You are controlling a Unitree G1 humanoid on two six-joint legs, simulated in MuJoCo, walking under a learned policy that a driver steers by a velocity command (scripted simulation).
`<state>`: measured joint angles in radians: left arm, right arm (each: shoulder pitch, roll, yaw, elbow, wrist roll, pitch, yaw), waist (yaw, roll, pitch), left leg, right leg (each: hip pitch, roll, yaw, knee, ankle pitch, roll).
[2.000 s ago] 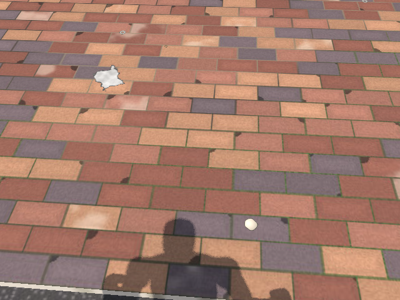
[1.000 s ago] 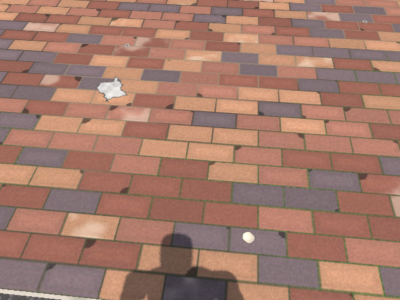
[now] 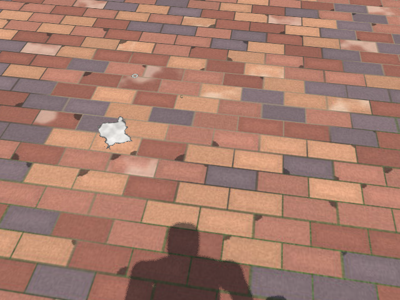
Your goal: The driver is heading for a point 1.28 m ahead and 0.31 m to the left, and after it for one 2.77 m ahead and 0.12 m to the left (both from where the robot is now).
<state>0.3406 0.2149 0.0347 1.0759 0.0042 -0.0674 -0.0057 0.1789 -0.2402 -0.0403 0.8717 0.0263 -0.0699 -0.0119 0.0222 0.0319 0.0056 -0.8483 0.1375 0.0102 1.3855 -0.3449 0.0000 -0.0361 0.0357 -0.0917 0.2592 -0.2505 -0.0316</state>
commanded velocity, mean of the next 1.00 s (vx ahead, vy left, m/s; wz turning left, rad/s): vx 0.50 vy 0.00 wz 0.39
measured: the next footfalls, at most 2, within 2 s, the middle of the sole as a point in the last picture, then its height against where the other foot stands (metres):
left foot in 0.16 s outside the picture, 0.05 m higher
right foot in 0.70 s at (232, 274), level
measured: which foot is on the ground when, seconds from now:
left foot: up 0.00-0.14, down 0.16-0.70, up 0.72-1.00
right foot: down 0.00-0.16, up 0.18-0.68, down 0.70-1.00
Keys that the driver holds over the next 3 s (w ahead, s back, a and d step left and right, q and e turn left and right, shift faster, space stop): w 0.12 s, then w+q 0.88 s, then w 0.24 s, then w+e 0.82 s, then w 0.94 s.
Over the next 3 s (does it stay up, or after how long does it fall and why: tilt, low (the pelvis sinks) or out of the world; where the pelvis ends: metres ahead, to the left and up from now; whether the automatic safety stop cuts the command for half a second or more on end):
stays up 1.58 0.30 0.05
